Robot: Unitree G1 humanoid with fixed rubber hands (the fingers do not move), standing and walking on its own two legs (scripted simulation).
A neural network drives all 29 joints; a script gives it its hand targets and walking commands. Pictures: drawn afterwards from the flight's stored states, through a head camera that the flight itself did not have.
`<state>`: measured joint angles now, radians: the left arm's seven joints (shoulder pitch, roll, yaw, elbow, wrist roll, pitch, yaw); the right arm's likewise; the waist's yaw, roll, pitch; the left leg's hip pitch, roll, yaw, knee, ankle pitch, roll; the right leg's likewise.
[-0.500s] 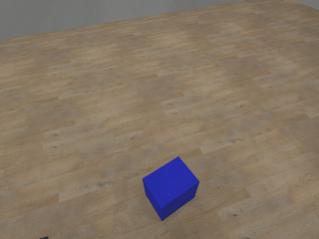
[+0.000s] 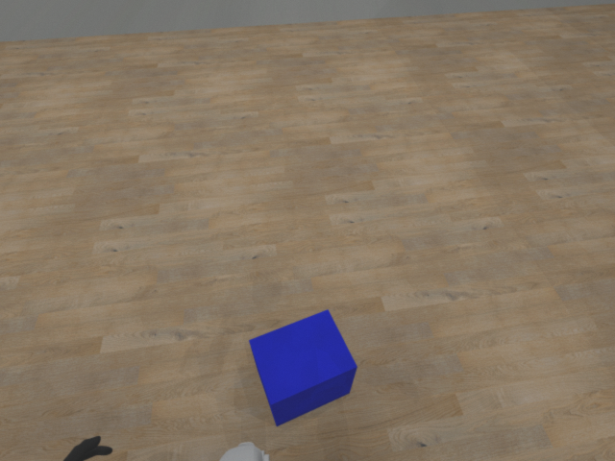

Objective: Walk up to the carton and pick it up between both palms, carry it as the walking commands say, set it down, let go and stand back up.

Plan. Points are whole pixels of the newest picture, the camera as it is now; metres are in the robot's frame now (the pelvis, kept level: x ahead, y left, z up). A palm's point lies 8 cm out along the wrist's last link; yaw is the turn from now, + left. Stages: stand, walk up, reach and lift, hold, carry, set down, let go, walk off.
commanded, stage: walk up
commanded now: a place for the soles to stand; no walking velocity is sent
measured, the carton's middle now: (302, 368) +0.47 +0.02 -0.64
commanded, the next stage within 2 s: none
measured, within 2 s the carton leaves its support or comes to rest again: neither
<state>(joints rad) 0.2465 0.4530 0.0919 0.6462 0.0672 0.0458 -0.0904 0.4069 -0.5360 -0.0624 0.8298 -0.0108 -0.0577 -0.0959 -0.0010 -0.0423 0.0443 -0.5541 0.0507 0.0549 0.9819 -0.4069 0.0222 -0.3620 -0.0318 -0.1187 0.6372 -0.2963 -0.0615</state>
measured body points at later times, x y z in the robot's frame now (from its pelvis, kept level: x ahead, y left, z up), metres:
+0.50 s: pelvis +0.06 -0.14 -0.02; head +0.11 -0.12 +0.43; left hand +0.15 +0.20 -0.11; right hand +0.16 -0.52 -0.07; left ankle +0.06 +0.04 -0.68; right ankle +0.10 -0.23 -0.73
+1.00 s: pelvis +0.05 -0.22 -0.03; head +0.09 -0.21 +0.42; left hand +0.10 +0.14 -0.11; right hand +0.20 -0.55 -0.11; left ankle +0.07 -0.07 -0.72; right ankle +0.09 -0.31 -0.73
